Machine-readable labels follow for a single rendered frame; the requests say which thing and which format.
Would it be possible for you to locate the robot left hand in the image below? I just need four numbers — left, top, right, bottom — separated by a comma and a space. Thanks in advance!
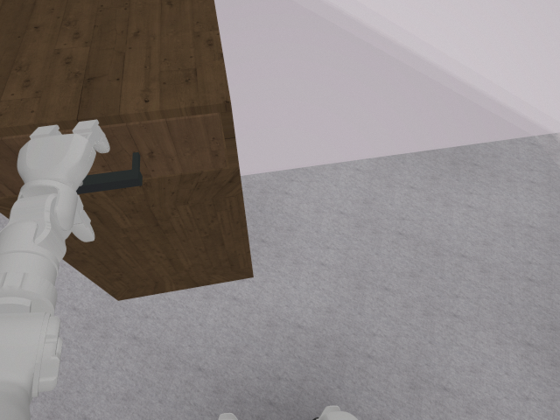
17, 120, 110, 242

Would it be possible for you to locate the left robot upper arm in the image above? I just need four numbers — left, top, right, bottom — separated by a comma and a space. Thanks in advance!
0, 312, 63, 420

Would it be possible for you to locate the right robot shin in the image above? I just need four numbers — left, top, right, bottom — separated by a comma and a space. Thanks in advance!
318, 406, 340, 419

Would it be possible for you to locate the cabinet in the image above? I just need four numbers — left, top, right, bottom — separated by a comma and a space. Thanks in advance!
0, 0, 254, 301

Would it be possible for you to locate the drawer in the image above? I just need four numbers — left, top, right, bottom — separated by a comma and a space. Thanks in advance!
0, 113, 227, 197

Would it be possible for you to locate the left robot forearm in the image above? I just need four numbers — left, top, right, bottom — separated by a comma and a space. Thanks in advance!
0, 179, 78, 317

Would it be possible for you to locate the handle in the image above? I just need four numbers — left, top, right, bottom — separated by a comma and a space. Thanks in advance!
76, 152, 143, 194

